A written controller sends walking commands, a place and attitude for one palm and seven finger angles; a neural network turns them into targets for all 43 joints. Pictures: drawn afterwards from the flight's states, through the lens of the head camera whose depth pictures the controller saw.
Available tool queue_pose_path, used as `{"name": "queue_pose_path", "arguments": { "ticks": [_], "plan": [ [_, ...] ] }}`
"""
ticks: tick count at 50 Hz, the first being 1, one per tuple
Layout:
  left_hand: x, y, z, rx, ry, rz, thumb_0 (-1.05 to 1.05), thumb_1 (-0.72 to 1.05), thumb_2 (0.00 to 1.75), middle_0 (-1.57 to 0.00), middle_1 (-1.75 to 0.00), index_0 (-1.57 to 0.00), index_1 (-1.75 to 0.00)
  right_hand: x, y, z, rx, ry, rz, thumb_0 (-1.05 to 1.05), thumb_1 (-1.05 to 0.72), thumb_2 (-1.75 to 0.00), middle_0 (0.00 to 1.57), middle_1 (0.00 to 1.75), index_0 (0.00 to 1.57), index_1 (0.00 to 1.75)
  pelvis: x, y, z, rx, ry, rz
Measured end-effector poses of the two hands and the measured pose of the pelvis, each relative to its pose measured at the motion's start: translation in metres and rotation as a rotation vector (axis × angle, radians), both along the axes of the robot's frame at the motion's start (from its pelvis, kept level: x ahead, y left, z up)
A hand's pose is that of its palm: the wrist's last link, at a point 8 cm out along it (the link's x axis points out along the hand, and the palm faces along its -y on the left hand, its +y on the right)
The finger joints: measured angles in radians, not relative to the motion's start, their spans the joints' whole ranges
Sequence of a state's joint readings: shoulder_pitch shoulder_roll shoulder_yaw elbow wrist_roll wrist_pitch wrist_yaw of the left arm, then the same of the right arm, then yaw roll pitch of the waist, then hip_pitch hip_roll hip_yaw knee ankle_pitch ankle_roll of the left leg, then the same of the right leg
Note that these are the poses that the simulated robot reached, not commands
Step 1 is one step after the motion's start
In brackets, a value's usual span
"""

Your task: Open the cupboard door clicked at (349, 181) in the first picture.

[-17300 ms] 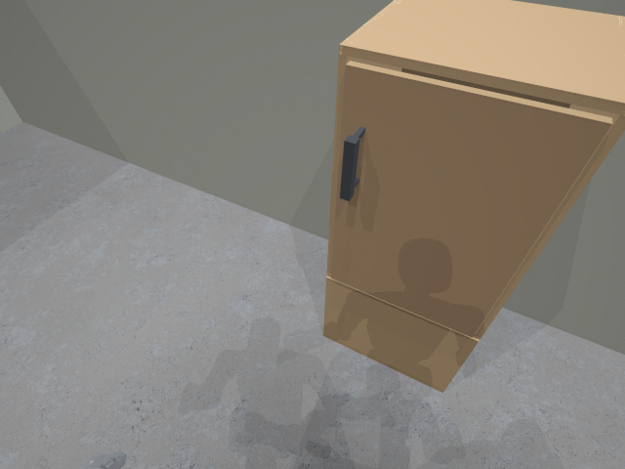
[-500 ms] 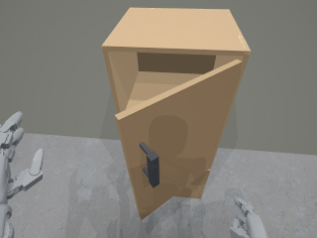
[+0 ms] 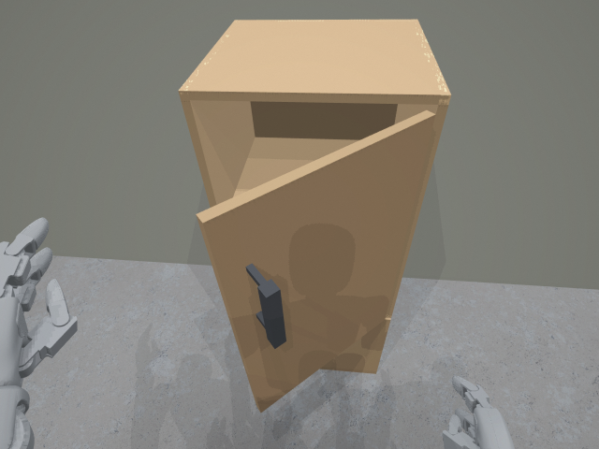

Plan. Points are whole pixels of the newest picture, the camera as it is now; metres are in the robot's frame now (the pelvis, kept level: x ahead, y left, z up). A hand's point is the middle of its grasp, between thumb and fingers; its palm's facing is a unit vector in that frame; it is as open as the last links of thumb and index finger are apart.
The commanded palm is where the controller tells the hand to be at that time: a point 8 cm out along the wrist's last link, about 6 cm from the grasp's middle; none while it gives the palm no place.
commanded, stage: step back with the hand held close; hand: left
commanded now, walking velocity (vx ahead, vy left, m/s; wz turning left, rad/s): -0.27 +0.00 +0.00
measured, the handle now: (265, 306) +0.30 +0.10 +0.04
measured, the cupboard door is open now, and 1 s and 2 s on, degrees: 42 42 42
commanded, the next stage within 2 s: stop stepping back and stand still in 0.84 s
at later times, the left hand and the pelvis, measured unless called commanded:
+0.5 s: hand (9, 365) +0.14 +0.29 +0.16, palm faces +0.36 -0.79 -0.50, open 7.4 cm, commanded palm +0.08 +0.33 +0.17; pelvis -0.07 +0.04 -0.01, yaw -2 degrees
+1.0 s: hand out of the picture +0.01 +0.32 +0.16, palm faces +0.49 -0.76 -0.43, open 7.4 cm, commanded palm -0.07 +0.35 +0.17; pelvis -0.20 +0.04 -0.01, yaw +2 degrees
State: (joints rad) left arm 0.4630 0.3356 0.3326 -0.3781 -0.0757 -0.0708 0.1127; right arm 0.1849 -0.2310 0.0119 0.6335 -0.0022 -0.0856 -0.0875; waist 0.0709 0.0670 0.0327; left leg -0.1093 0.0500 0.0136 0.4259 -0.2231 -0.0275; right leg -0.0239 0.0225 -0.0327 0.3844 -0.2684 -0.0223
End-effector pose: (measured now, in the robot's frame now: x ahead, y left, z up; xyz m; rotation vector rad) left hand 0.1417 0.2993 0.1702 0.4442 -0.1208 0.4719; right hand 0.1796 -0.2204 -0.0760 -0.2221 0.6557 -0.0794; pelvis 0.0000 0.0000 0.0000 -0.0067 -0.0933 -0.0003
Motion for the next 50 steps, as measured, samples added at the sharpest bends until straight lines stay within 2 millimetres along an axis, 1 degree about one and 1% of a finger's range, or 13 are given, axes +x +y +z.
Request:
{"name": "queue_pose_path", "arguments": {
  "ticks": [5,10,14,18,22,27,32,36,38,42,44,47,50],
  "plan": [
    [0.004,0.004,0.006,0.060,-0.009,-0.025,0.01,0.89,0.90,-0.21,-0.30,-0.21,-0.30,-0.006,-0.002,-0.001,-0.002,0.031,-0.006,0.01,-0.91,-0.90,0.21,0.30,0.20,0.30,-0.007,0.001,0.000,-0.014,0.036,0.002],
    [0.005,0.004,-0.005,0.075,0.069,-0.089,0.01,0.89,0.90,-0.21,-0.30,-0.21,-0.30,-0.021,-0.006,0.000,-0.019,0.065,-0.061,0.01,-0.91,-0.90,0.21,0.30,0.21,0.30,-0.017,0.009,0.000,-0.013,0.066,-0.017],
    [0.000,0.007,-0.008,0.093,0.099,-0.137,0.01,0.89,0.90,-0.22,-0.30,-0.21,-0.30,-0.037,-0.007,0.002,-0.038,0.080,-0.107,0.01,-0.91,-0.90,0.21,0.30,0.20,0.30,-0.027,0.018,-0.001,-0.010,0.073,-0.031],
    [-0.011,0.016,0.000,0.130,0.060,-0.161,0.01,0.89,0.90,-0.22,-0.30,-0.21,-0.30,-0.055,-0.002,0.006,-0.054,0.082,-0.130,0.01,-0.91,-0.90,0.20,0.30,0.20,0.29,-0.042,0.026,-0.003,-0.010,0.070,-0.037],
    [-0.028,0.026,0.007,0.155,0.003,-0.159,0.01,0.89,0.90,-0.22,-0.30,-0.22,-0.30,-0.074,0.008,0.008,-0.056,0.065,-0.130,0.01,-0.91,-0.90,0.20,0.30,0.20,0.29,-0.059,0.034,-0.006,-0.013,0.064,-0.036],
    [-0.059,0.036,0.006,0.172,-0.039,-0.133,0.01,0.89,0.90,-0.22,-0.30,-0.21,-0.30,-0.097,0.021,0.005,-0.047,0.034,-0.104,0.01,-0.91,-0.90,0.21,0.30,0.20,0.29,-0.083,0.041,-0.012,-0.019,0.053,-0.021],
    [-0.099,0.041,0.002,0.195,-0.063,-0.065,0.01,0.89,0.90,-0.22,-0.30,-0.21,-0.30,-0.119,0.031,-0.009,-0.031,0.038,-0.045,0.01,-0.91,-0.90,0.21,0.30,0.20,0.30,-0.107,0.038,-0.020,-0.028,0.047,0.039],
    [-0.134,0.040,0.003,0.177,-0.081,-0.024,0.01,0.89,0.90,-0.22,-0.30,-0.21,-0.30,-0.136,0.035,-0.018,-0.024,0.067,0.000,0.01,-0.90,-0.90,0.21,0.30,0.21,0.30,-0.128,0.035,-0.021,-0.028,0.044,0.053],
    [-0.148,0.038,0.004,0.163,-0.099,-0.021,0.01,0.89,0.90,-0.22,-0.30,-0.21,-0.30,-0.147,0.036,-0.020,-0.035,0.087,0.007,0.01,-0.90,-0.90,0.21,0.30,0.21,0.30,-0.136,0.038,-0.021,-0.018,0.044,0.042],
    [-0.161,0.046,0.002,0.138,-0.158,-0.035,0.01,0.89,0.90,-0.22,-0.30,-0.21,-0.30,-0.167,0.038,-0.018,-0.076,0.094,0.000,0.01,-0.90,-0.90,0.21,0.30,0.21,0.30,-0.152,0.046,-0.024,-0.022,0.061,0.049],
    [-0.163,0.053,0.001,0.140,-0.181,-0.033,0.01,0.89,0.90,-0.22,-0.30,-0.21,-0.30,-0.176,0.041,-0.017,-0.090,0.085,-0.001,0.01,-0.91,-0.90,0.21,0.30,0.21,0.30,-0.167,0.049,-0.025,-0.022,0.057,0.058],
    [-0.168,0.062,0.003,0.148,-0.170,-0.024,0.01,0.89,0.90,-0.22,-0.30,-0.21,-0.30,-0.194,0.048,-0.012,-0.065,0.070,-0.008,0.01,-0.91,-0.90,0.21,0.30,0.21,0.30,-0.187,0.047,-0.018,-0.039,0.059,0.047],
    [-0.178,0.059,0.007,0.144,-0.147,-0.044,0.01,0.89,0.90,-0.21,-0.30,-0.21,-0.30,-0.215,0.051,-0.005,-0.027,0.062,-0.021,0.01,-0.91,-0.90,0.21,0.30,0.21,0.30,-0.201,0.044,-0.012,-0.056,0.078,0.026]
  ]
}}
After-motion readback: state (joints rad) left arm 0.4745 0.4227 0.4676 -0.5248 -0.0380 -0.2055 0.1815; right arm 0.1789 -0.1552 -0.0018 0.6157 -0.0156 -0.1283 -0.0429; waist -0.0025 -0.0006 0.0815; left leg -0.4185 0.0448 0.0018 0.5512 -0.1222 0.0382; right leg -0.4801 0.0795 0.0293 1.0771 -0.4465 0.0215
